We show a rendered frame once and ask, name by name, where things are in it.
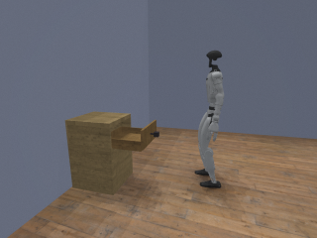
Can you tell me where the robot left forearm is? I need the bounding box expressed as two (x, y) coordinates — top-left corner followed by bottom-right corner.
(211, 93), (224, 123)

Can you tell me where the handle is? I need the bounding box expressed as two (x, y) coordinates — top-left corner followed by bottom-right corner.
(151, 131), (159, 137)

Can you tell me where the left robot hand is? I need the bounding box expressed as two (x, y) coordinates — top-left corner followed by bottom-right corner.
(206, 122), (219, 142)

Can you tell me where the cabinet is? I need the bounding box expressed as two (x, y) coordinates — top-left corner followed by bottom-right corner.
(64, 111), (133, 195)

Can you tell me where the drawer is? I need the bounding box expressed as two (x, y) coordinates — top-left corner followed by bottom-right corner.
(111, 120), (157, 152)

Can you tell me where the humanoid robot torso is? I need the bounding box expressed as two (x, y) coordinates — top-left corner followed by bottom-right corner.
(206, 69), (223, 117)

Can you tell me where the humanoid robot head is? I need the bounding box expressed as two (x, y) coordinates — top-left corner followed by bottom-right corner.
(206, 51), (222, 72)

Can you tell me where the left robot upper arm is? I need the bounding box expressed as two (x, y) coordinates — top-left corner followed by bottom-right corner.
(211, 71), (225, 99)

